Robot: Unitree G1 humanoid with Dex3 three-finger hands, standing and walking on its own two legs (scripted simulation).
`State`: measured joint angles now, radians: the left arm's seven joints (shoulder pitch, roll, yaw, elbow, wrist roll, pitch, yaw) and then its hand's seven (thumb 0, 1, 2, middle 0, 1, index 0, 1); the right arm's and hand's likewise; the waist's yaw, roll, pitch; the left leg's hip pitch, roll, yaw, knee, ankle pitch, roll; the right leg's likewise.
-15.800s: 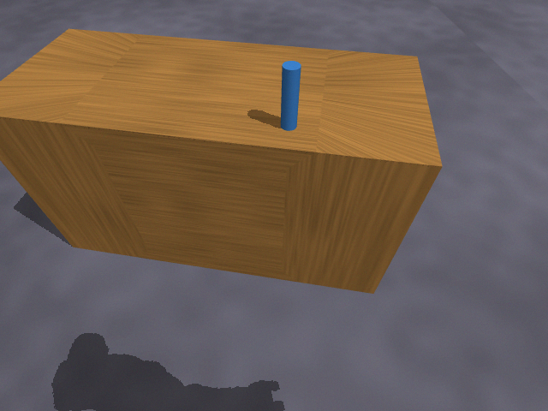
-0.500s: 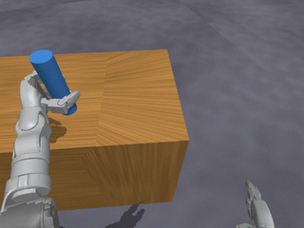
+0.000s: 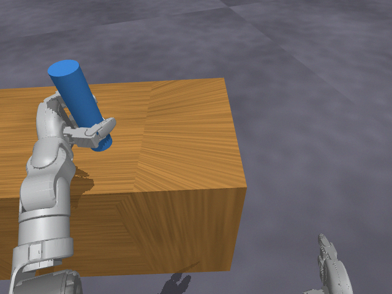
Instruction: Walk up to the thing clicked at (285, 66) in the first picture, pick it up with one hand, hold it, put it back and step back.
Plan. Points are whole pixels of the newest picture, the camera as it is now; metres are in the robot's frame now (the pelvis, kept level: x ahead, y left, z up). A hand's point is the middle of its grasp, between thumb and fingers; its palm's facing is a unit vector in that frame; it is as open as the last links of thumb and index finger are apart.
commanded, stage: lift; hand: left
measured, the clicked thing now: (85, 111) +0.36 +0.19 +0.23
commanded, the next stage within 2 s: hold in 0.52 s
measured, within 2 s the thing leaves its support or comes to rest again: neither
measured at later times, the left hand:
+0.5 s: hand (86, 115) +0.36 +0.19 +0.23, palm faces +0.22 -0.97 +0.02, open 7.9 cm
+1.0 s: hand (83, 109) +0.34 +0.18 +0.25, palm faces +0.21 -0.98 +0.02, open 7.9 cm
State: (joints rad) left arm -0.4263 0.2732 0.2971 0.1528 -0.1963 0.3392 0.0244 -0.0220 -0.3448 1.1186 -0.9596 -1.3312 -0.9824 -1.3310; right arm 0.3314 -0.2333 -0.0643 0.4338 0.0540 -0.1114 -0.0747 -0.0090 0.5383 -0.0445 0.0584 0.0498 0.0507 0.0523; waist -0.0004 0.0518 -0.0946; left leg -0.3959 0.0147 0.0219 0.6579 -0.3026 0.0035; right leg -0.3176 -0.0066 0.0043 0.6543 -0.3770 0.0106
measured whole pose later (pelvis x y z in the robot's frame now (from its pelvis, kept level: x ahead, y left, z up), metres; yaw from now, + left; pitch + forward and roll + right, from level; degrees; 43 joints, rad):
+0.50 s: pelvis +0.00 +0.00 +0.01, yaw +0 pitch +0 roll +0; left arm -0.40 0.25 0.29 0.01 -0.21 0.50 0.04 -0.02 -0.35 1.12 -0.97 -1.32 -0.99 -1.32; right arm 0.31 -0.24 -0.09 0.52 0.05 -0.16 -0.07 -0.01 0.53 -0.04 0.06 0.05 0.05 0.05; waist 0.01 0.06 -0.08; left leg -0.31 0.01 0.02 0.59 -0.27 0.00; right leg -0.23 -0.01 0.00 0.58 -0.35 0.01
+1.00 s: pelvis +0.00 +0.00 +0.01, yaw +1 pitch -1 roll +0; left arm -0.39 0.24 0.30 -0.11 -0.23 0.61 0.04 -0.02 -0.35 1.12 -0.97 -1.32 -0.99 -1.32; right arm 0.29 -0.24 -0.10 0.55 0.06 -0.19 -0.06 -0.01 0.53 -0.05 0.06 0.05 0.05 0.05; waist 0.02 0.07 -0.08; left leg -0.28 0.01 0.01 0.56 -0.26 0.00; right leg -0.20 -0.01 -0.01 0.55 -0.34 0.01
